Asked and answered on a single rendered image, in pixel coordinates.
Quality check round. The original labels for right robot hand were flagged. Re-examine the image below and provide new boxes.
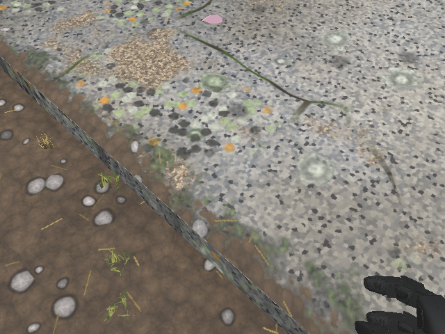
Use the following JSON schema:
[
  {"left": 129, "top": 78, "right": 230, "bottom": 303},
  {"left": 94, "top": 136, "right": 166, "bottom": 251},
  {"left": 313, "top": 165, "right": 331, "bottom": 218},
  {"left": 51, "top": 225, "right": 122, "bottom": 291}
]
[{"left": 355, "top": 276, "right": 445, "bottom": 334}]

